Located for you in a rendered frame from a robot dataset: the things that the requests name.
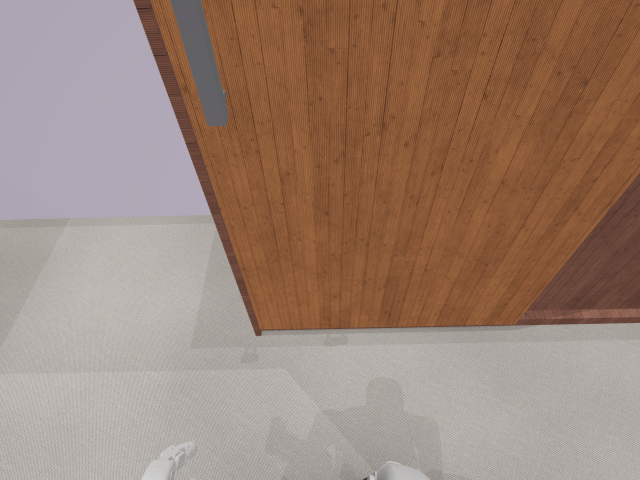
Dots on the right robot shin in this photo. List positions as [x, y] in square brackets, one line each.
[389, 462]

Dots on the robot left hand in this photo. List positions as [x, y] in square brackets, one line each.
[170, 461]

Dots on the wardrobe door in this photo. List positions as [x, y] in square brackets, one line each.
[398, 163]
[604, 271]

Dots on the handle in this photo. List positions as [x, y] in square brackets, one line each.
[194, 32]

